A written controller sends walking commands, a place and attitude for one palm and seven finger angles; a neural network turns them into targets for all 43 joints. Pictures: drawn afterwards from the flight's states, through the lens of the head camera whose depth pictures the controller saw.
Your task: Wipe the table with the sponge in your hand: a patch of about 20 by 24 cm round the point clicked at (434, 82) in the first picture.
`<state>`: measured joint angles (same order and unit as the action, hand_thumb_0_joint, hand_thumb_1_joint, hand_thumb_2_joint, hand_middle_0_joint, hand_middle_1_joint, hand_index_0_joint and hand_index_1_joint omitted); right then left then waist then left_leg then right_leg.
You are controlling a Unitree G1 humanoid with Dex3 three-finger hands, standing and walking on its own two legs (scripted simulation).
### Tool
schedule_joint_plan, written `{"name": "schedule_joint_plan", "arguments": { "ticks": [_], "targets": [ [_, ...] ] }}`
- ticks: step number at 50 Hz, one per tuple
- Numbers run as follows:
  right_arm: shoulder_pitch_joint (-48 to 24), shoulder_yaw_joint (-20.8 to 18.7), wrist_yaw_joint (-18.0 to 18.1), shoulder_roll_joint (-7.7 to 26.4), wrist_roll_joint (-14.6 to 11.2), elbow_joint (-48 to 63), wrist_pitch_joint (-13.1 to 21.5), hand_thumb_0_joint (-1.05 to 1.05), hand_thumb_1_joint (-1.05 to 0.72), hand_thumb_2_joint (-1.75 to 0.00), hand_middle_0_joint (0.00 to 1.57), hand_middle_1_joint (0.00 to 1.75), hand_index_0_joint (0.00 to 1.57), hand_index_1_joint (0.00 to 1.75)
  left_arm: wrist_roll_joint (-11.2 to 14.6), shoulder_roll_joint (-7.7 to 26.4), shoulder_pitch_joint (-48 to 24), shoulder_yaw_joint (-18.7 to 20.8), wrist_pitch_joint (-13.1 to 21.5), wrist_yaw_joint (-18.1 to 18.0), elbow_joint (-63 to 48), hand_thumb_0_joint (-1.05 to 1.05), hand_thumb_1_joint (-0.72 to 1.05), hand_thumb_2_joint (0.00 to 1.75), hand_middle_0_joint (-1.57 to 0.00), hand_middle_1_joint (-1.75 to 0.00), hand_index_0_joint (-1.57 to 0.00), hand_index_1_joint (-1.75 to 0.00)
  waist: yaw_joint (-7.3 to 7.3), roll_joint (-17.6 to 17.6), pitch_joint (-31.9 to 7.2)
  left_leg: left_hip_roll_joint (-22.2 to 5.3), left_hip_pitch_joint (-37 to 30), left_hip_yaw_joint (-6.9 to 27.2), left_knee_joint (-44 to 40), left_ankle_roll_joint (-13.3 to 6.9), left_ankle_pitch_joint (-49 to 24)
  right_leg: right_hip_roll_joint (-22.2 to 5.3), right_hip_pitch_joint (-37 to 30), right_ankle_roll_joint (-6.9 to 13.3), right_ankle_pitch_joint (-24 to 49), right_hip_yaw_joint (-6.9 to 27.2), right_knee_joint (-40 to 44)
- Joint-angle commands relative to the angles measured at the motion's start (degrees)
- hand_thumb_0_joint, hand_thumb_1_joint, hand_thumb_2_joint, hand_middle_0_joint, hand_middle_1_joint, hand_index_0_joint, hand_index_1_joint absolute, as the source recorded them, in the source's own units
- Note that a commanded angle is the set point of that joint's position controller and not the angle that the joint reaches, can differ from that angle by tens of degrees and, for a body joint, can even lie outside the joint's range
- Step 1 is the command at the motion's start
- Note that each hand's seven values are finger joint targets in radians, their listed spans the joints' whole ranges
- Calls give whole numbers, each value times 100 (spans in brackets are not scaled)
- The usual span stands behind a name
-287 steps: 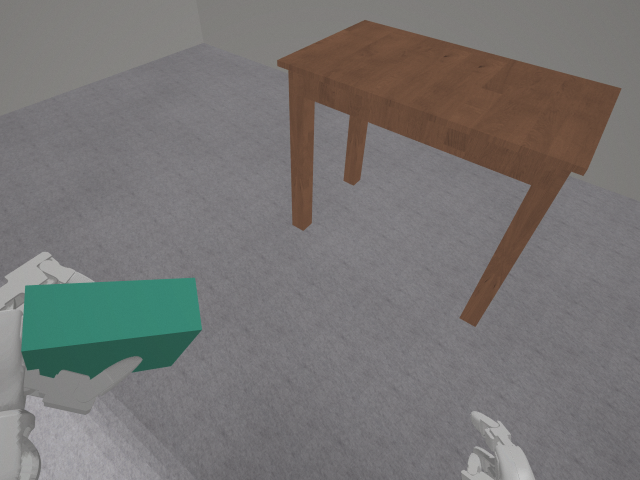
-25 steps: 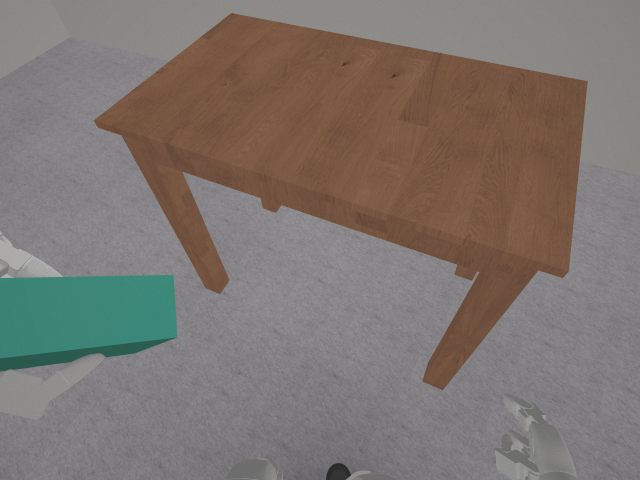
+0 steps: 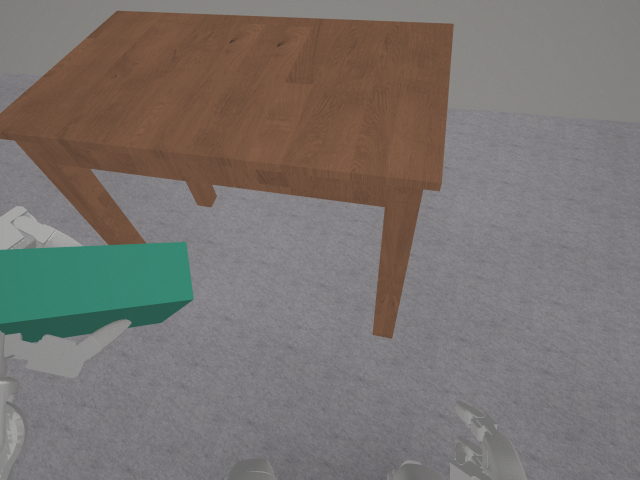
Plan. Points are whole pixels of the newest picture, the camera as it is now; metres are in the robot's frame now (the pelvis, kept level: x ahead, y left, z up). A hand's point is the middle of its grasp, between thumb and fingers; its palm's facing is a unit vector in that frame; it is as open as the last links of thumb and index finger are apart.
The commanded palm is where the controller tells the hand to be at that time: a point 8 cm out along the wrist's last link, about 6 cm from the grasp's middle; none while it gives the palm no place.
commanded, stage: turn to face it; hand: left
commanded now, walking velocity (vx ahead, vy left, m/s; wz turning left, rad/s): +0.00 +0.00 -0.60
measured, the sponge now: (125, 292) +0.24 +0.21 +0.16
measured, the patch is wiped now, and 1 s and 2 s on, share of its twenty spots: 0.00 0.00 0.00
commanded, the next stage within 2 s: take the last steps up to it in 0.74 s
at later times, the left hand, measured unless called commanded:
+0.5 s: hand (193, 306) +0.23 +0.13 +0.18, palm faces +0.18 -0.88 -0.44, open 9.4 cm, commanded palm +0.20 +0.16 +0.21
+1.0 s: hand (333, 352) +0.20 +0.01 +0.19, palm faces -0.07 -0.86 -0.51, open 9.5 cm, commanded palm +0.16 +0.08 +0.21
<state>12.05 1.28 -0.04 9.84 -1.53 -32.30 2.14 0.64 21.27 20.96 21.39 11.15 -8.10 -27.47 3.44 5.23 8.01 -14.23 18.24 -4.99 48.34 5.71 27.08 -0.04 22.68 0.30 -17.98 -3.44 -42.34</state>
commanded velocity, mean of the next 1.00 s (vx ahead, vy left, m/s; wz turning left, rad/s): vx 0.04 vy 0.03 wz -0.34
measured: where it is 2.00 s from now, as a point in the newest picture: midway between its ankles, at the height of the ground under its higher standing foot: outside the picture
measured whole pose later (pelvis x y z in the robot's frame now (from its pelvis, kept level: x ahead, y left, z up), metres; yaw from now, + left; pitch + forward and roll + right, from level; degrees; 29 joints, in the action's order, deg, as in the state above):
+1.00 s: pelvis -0.10 -0.10 +0.03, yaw -27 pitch +2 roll +2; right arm 11.1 -2.6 2.5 15.7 -0.6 -34.4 -0.5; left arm 1.3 23.6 32.8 21.9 11.7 -9.1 -32.2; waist -1.9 -2.1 2.7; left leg -0.4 17.5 -2.7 37.5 0.4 25.1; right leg 4.0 19.2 5.7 -7.4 -0.1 -24.4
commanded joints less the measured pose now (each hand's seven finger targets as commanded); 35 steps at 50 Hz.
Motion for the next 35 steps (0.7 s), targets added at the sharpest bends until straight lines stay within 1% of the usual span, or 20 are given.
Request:
{"name": "schedule_joint_plan", "arguments": {
  "ticks": [1,3,5,10,14,15,16,17,18,20,22,25,27,28,29,30,31,32,33,35],
  "targets": [
    [-763,-455,117,807,46,941,204,0,-90,-90,20,30,20,30,183,1537,-370,973,371,-131,-1492,0,10,130,-120,-160,-120,-160,-112,-2001,-1494,845,1183,831,2619,-154,514,-1820,-1291,849,2329,3217,2231],
    [-888,-259,26,633,89,861,-6,0,-90,-90,20,30,20,30,313,1617,552,1345,528,-151,-1949,0,10,130,-120,-160,-120,-160,-94,-838,-1979,862,1298,738,2044,-116,45,-1465,-1884,985,2321,2478,1785],
    [-870,-282,-14,653,69,955,-123,0,-90,-90,20,30,20,30,370,1476,1058,1405,629,-153,-2266,0,10,130,-120,-160,-120,-160,-164,-856,-2193,960,1062,527,1112,-108,12,-1307,-2002,931,2402,2191,1817],
    [-747,-402,-43,777,60,983,-151,0,-90,-90,20,30,20,30,357,1426,1408,1508,592,-170,-2185,0,10,130,-120,-160,-120,-160,-165,-1150,-1962,1143,360,424,-499,-188,82,-1268,-1407,1019,1674,2770,2132],
    [-515,-410,0,846,-14,918,-252,0,-90,-90,20,30,20,30,343,1178,1382,1237,426,-117,-1446,0,10,130,-120,-160,-120,-160,-315,-885,-1737,1038,-1021,352,-2137,-370,-638,-764,-262,539,656,2612,1994],
    [-517,-434,56,939,2,941,-246,0,-90,-90,20,30,20,30,348,1180,1184,1172,430,-87,-1428,0,10,130,-120,-160,-120,-160,-330,-574,-1554,684,-1242,640,-2562,-572,-483,-418,237,325,199,2388,1616],
    [-577,-461,107,1062,43,1001,-230,0,-90,-90,20,30,20,30,340,1129,950,1110,449,-39,-1470,0,10,130,-120,-160,-120,-160,-329,205,-1213,-153,-1228,1438,-3029,-956,-513,105,876,93,-576,1869,666],
    [-675,-475,145,1071,-7,1076,-172,0,-90,-90,20,30,20,30,260,1134,780,1066,460,-27,-1541,0,10,130,-120,-160,-120,-160,-235,1027,-1164,-992,-928,1886,-3299,-1399,-1153,456,999,-137,-1020,1066,-954],
    [-751,-434,194,877,6,997,-78,0,-90,-90,20,30,20,30,160,1318,512,1109,497,-49,-1528,0,10,130,-120,-160,-120,-160,-185,1159,-1063,-1313,-266,1796,-3426,-1575,-994,268,901,-240,-975,763,-2334],
    [-548,-459,151,883,36,934,-22,0,-90,-90,20,30,20,30,93,857,520,619,428,-6,-1208,0,10,130,-120,-160,-120,-160,-238,739,-744,-1049,65,1019,-3104,-1550,-1701,-3,930,-300,-801,714,-2650],
    [-434,-473,102,985,-29,920,84,0,-90,-90,20,30,20,30,106,587,-40,85,376,10,-1575,0,10,130,-120,-160,-120,-160,-235,805,-683,-658,-314,94,-2704,-1157,-2687,-109,672,-336,-828,245,-1387],
    [-284,-432,114,998,-1,959,364,0,-90,-90,20,30,20,30,71,770,-443,41,370,-93,-1831,0,10,130,-120,-160,-120,-160,-309,937,-867,-483,-716,6,-2297,-927,-3230,58,-69,-359,-678,-235,76],
    [-302,-427,85,998,27,927,486,0,-90,-90,20,30,20,30,29,946,-638,218,357,-135,-1826,0,10,130,-120,-160,-120,-160,-260,794,-1062,-360,-714,-133,-1642,-730,-3086,134,-790,-338,82,-436,1032],
    [-304,-440,77,1002,33,882,496,0,-90,-90,20,30,20,30,-18,1139,-548,415,333,-140,-1685,0,10,130,-120,-160,-120,-160,-242,564,-1112,-220,-470,-271,-1127,-593,-2600,-44,-1133,-235,737,-246,1488],
    [-269,-415,45,836,19,897,482,0,-90,-90,20,30,20,30,-14,1261,-520,561,371,-154,-1698,0,10,130,-120,-160,-120,-160,-295,-410,-1293,196,-202,-440,-186,-388,-1861,-700,-1408,70,2181,611,1788],
    [-511,-345,76,671,58,1005,459,0,-90,-90,20,30,20,30,28,1573,-269,917,402,-195,-1596,0,10,130,-120,-160,-120,-160,-214,-1683,-1413,947,972,-343,876,-181,439,-1647,-1916,651,4238,2311,1889],
    [-618,-351,110,667,67,951,407,0,-90,-90,20,30,20,30,125,1595,-146,1113,367,-222,-1555,0,10,130,-120,-160,-120,-160,-155,-1966,-1667,995,1125,281,1700,-185,761,-2028,-1785,847,4182,2746,2102],
    [-679,-426,115,718,49,951,329,0,-90,-90,20,30,20,30,191,1542,174,1105,364,-171,-1611,0,10,130,-120,-160,-120,-160,-204,-1714,-1572,916,1071,671,2054,-202,460,-1892,-1559,780,3560,2824,2229],
    [-708,-376,82,637,81,924,220,0,-90,-90,20,30,20,30,224,1660,762,1414,395,-171,-1586,0,10,130,-120,-160,-120,-160,-196,-1134,-1728,862,1299,733,2089,-182,299,-1821,-1828,958,3380,2747,2001],
    [-754,-243,38,458,110,852,23,0,-90,-90,20,30,20,30,299,1357,1442,1397,491,-157,-1502,0,10,130,-120,-160,-120,-160,-258,-856,-1945,945,1504,627,1839,-141,-46,-1509,-2305,960,3811,2043,1773]
  ]
}}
